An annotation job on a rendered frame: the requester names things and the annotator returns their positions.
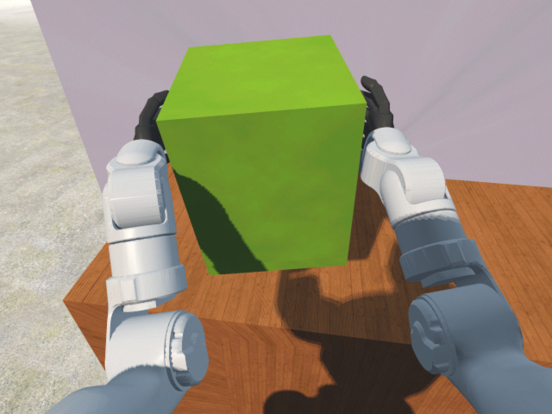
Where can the right robot upper arm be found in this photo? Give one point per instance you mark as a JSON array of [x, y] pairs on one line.
[[469, 335]]

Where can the left robot hand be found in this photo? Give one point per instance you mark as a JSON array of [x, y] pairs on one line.
[[147, 128]]

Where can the left robot upper arm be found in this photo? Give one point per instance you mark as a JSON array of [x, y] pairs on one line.
[[152, 360]]

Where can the pedestal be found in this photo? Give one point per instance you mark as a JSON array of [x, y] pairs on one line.
[[337, 340]]

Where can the right robot forearm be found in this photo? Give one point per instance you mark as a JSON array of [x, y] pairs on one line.
[[434, 246]]

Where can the left robot forearm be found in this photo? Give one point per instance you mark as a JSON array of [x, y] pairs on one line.
[[140, 226]]

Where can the carton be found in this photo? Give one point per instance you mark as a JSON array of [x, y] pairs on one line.
[[264, 139]]

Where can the right robot hand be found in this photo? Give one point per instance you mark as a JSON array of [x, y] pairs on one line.
[[378, 114]]

